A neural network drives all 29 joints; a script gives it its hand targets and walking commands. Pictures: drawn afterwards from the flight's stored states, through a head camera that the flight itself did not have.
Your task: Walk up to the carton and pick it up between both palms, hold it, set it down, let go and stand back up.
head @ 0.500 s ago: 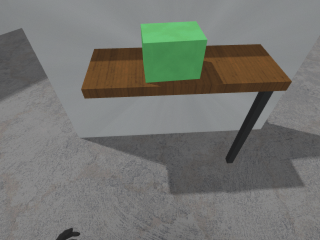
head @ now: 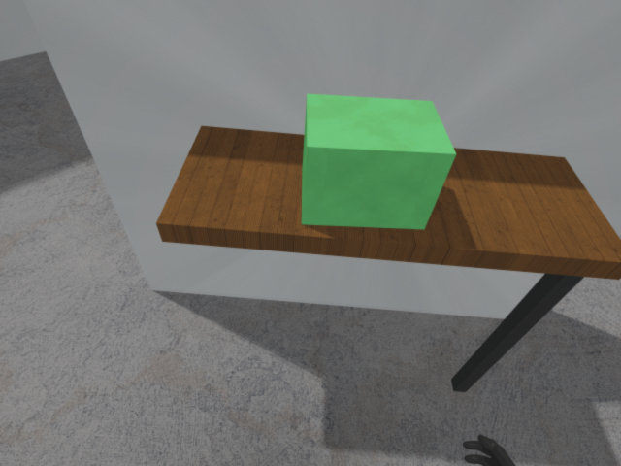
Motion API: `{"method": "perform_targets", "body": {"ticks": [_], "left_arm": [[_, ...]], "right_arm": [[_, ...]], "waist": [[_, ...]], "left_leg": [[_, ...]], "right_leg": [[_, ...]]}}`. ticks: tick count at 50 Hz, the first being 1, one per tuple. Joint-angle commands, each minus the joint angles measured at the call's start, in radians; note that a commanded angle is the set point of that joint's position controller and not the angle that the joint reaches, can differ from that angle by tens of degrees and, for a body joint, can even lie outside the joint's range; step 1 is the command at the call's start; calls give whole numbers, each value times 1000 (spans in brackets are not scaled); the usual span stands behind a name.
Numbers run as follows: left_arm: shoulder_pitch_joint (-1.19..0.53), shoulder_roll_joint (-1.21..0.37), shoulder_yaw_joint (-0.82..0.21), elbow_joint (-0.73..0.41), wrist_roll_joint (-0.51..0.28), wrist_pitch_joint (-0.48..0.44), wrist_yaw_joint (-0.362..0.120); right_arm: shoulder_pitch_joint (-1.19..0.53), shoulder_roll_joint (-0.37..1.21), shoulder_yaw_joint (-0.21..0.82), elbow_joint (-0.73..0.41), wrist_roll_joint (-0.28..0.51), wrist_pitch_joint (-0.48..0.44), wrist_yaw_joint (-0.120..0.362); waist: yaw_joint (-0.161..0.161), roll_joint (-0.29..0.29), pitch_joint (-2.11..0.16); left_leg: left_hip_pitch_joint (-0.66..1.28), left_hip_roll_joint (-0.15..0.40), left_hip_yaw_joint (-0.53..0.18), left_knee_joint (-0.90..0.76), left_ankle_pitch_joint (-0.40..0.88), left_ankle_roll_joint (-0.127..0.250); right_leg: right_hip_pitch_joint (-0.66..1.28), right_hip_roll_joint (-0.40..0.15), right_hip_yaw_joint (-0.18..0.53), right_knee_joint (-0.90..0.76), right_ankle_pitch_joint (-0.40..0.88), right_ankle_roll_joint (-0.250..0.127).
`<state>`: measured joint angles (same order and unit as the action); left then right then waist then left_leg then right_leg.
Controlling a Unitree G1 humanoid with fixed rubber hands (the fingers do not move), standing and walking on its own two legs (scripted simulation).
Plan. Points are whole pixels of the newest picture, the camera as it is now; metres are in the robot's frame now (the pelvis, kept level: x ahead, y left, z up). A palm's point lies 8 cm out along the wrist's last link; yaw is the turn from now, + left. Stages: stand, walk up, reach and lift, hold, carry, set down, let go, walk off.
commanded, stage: walk up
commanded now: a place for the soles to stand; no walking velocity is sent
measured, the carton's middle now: (366, 163) +0.62 -0.07 +0.06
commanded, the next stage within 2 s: none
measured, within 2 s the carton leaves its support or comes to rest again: neither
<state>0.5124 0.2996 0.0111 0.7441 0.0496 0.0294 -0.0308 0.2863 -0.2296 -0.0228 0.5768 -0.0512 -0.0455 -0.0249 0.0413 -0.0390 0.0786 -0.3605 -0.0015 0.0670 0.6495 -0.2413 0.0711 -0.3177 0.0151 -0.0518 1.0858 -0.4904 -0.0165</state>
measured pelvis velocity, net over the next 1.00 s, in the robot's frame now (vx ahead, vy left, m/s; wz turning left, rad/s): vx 0.16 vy -0.08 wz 0.08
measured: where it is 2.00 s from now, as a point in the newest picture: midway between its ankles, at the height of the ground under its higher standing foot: outside the picture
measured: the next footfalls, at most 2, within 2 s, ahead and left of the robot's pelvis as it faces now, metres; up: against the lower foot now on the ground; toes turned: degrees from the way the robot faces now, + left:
right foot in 0.34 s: +0.23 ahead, -0.19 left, +0.00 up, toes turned -3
left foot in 0.66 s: +0.21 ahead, +0.04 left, +0.00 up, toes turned +3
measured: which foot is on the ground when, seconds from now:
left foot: down 0.00-0.34, up 0.36-0.64, down 0.66-1.00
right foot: up 0.00-0.32, down 0.34-1.00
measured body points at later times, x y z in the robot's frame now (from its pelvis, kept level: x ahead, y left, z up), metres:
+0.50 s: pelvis +0.13 -0.09 +0.01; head +0.15 -0.10 +0.46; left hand +0.24 +0.17 -0.09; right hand +0.16 -0.35 -0.12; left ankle +0.10 +0.06 -0.67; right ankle +0.19 -0.19 -0.72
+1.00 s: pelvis +0.16 -0.08 +0.01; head +0.17 -0.08 +0.46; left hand +0.23 +0.19 -0.10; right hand +0.31 -0.33 -0.09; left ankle +0.17 +0.04 -0.72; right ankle +0.19 -0.19 -0.72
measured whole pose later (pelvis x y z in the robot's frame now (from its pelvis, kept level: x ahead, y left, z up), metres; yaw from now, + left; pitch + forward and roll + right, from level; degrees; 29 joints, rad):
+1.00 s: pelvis +0.16 -0.08 +0.01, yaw +4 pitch -1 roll -1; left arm 0.33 0.30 -0.03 0.68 0.00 0.00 -0.01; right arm 0.25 -0.27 0.01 0.68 0.00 0.00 0.01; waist 0.01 0.00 0.02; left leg -0.27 0.00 -0.03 0.55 -0.26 0.00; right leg -0.25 -0.05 -0.15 0.52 -0.26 -0.01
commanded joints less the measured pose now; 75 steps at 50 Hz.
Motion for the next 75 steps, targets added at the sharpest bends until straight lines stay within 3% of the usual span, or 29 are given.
{"method": "perform_targets", "body": {"ticks": [1, 3, 5, 9, 13, 15, 16, 17, 18, 19, 20, 21, 24, 26, 27, 29, 30, 32, 33, 34, 35, 37, 39, 40, 48, 56, 71, 73, 75], "left_arm": [[-19, 115, 53, -141, -6, -17, -8], [27, 74, 54, -123, -4, -23, -24], [-2, 51, 50, -127, -5, -26, -35], [-122, 33, 52, -162, -7, -35, -39], [-176, 30, 46, -183, -5, -50, -15], [-106, 48, 57, -174, -5, -60, 0], [-55, 76, 66, -159, -5, -65, 11], [4, 124, 74, -148, 1, -70, 22], [41, 191, 82, -160, 5, -72, 32], [21, 239, 97, -163, -10, -54, 44], [-37, 206, 86, -170, -27, -42, 50], [-95, 169, 71, -168, -29, -37, 50], [-164, 119, 43, -171, -21, -39, 49], [-160, 116, 35, -162, -21, -47, 48], [-163, 125, 34, -161, -23, -46, 48], [-166, 141, 34, -167, -33, -39, 47], [-183, 150, 31, -169, -38, -35, 45], [-213, 160, 22, -179, -55, -28, 37], [-208, 139, 12, -186, -64, -28, 31], [-172, 93, -2, -187, -75, -29, 25], [-144, 66, -6, -168, -68, -24, 27], [-163, 105, 7, -149, -49, -27, 27], [-154, 123, 11, -135, -46, -38, 24], [-150, 131, 10, -130, -48, -43, 23], [-167, 117, 6, -142, -52, -52, 21], [-183, 131, 11, -150, -50, -44, 23], [-200, 138, 17, -145, -47, -37, 25], [-178, 134, 19, -131, -37, -29, 20], [-182, 128, 19, -129, -38, -27, 18]], "right_arm": [[128, -187, -69, -10, 7, -10, -21], [88, -174, -57, 11, 5, -25, -9], [103, -181, -58, 35, 8, -36, -3], [150, -212, -66, 68, 15, -37, 10], [181, -232, -62, 71, 18, -15, 21], [146, -238, -51, 58, 21, 1, 23], [151, -209, -38, 42, 22, 7, 24], [203, -148, -18, 32, 16, 11, 25], [268, -77, 6, 12, 17, 17, 25], [253, -132, -16, 7, 19, 46, 8], [207, -167, -31, 5, 13, 63, 3], [216, -166, -38, 8, 17, 66, 3], [233, -146, -38, 35, 20, 60, 10], [210, -121, -30, 36, 20, 55, 15], [206, -108, -25, 36, 22, 54, 15], [171, -104, -23, 32, 24, 55, 13], [163, -110, -24, 30, 24, 55, 13], [144, -134, -30, 23, 24, 48, 14], [118, -167, -35, 12, 19, 43, 13], [67, -212, -37, 1, 26, 39, 12], [29, -231, -39, 13, 52, 42, 16], [4, -182, -16, 27, 67, 40, 24], [2, -169, -11, 27, 63, 37, 27], [-2, -165, -9, 30, 60, 35, 28], [-24, -173, -8, 33, 55, 28, 28], [-25, -180, -13, 41, 52, 29, 29], [2, -181, -19, 35, 53, 28, 31], [33, -186, -25, 25, 40, 22, 24], [21, -183, -25, 13, 40, 22, 21]], "waist": [[-70, 63, 30], [-42, 144, 32], [-49, 178, 35], [-81, 175, 41], [-91, 179, 1], [-29, 136, -26], [-7, 68, -42], [18, -63, -102], [24, -226, -153], [37, -173, -128], [24, -108, -45], [-7, -94, -2], [-35, -87, 11], [-29, -71, -13], [-31, -92, -34], [-30, -92, -78], [-46, -77, -100], [-71, -49, -115], [-69, 2, -117], [-43, 87, -124], [-21, 124, -106], [-29, 103, -45], [-29, 129, -47], [-32, 108, -46], [-38, 48, -85], [-38, 27, -94], [-36, 54, -80], [-31, 36, -80], [-29, 57, -27]], "left_leg": [[187, 316, -413, -377, -129, 154], [97, 244, -286, -402, -60, 136], [86, 222, -238, -413, -31, 147], [81, 208, -189, -408, -85, 148], [80, 195, -142, -295, 107, 114], [3, 195, -147, -192, 89, 82], [-42, 174, -136, -115, 32, 51], [-96, 120, -98, 67, -104, 5], [-171, 17, -39, 333, -388, -60], [-177, 10, -109, 455, -424, -74], [-179, 23, -150, 515, -364, -80], [-174, 27, -149, 513, -313, -83], [-79, 53, -120, 364, -239, -102], [-21, 52, -98, 238, -222, -109], [4, 45, -86, 185, -208, -110], [67, 34, -62, 88, -149, -105], [129, 28, -53, 22, -82, -95], [248, 31, -88, -134, 85, -65], [277, 88, -173, -150, 123, -37], [228, 183, -291, -200, 104, 4], [49, 214, -311, -238, -1, 43], [-22, 132, -237, -242, -69, 2], [21, 106, -210, -229, -31, -17], [44, 101, -208, -214, 15, -19], [93, 92, -207, -177, 152, -22], [72, 79, -216, -182, 118, -29], [31, 58, -237, -182, 107, -29], [8, 67, -271, -218, -67, -23], [-37, 60, -272, -228, -104, -28]], "right_leg": [[-330, -99, 125, 122, 119, 26], [-241, -89, 87, 45, 175, 44], [-233, -93, 56, -54, 207, 57], [-191, -110, 27, -290, 279, 48], [-35, -59, -37, -422, 317, 37], [141, -46, -40, -525, 400, 16], [227, -40, -33, -568, 403, 3], [346, -143, 96, -623, 341, -33], [361, -372, 405, -688, 302, -122], [234, -460, 537, -790, 169, -226], [133, -421, 486, -810, 129, -236], [95, -375, 391, -798, 158, -219], [14, -301, 216, -780, 341, -199], [20, -287, 171, -728, 520, -198], [38, -281, 151, -698, 584, -192], [46, -281, 148, -649, 651, -183], [20, -279, 146, -628, 638, -172], [-81, -251, 129, -621, 427, -106], [-132, -227, 108, -611, 301, -64], [-105, -159, 59, -581, 191, -24], [53, -114, 22, -569, 130, -4], [93, -131, 53, -616, 178, -7], [69, -149, 60, -639, 205, -11], [58, -154, 60, -648, 220, -11], [83, -166, 36, -665, 310, -22], [104, -170, 15, -661, 267, -29], [118, -176, -4, -651, 231, -30], [125, -160, -6, -653, 112, -34], [112, -169, 6, -663, 100, -38]]}}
